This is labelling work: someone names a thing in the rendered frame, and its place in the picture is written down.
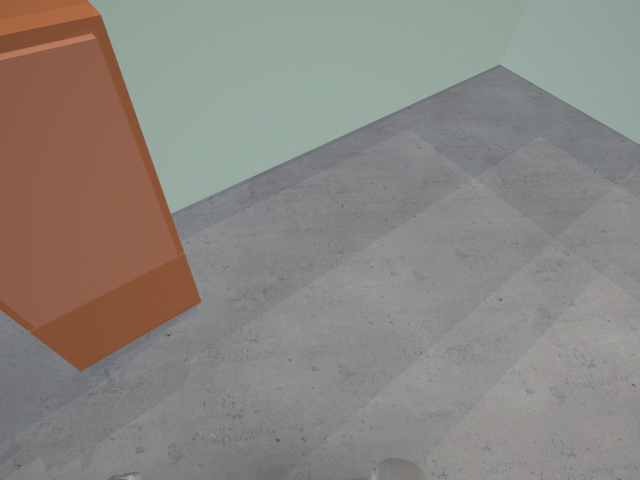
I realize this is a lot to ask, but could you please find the cupboard door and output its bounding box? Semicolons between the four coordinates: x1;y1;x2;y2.
0;33;178;328

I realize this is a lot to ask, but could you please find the robot right thigh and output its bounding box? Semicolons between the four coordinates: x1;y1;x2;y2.
369;458;429;480

